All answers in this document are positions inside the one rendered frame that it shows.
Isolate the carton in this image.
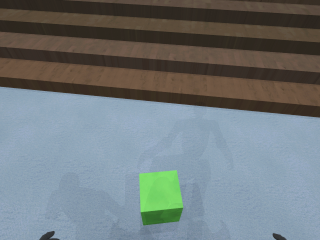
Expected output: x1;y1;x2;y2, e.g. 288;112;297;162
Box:
139;170;184;226

